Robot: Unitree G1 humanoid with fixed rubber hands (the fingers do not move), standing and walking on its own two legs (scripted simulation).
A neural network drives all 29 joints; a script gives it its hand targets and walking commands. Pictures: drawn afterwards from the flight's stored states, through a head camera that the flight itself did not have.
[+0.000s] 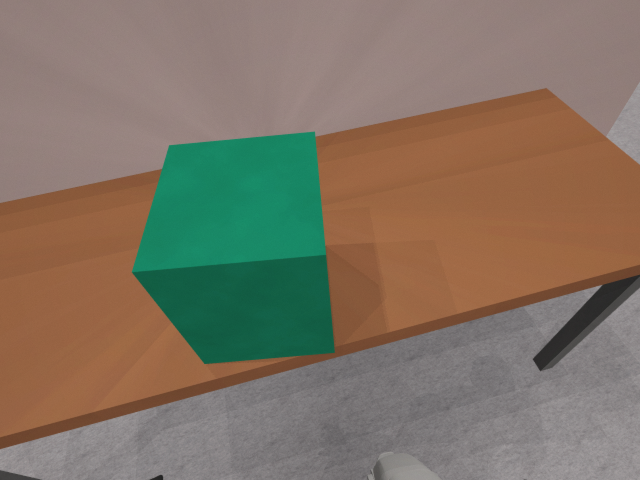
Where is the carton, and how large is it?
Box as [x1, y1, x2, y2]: [132, 132, 334, 363]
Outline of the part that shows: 314,132 169,145 132,272 204,363 334,352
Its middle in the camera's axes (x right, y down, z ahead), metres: -0.09 +0.02 +0.56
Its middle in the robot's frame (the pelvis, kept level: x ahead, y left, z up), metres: +0.40 +0.10 +0.03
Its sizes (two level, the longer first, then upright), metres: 0.210 0.200 0.250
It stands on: a table, 0.66 m high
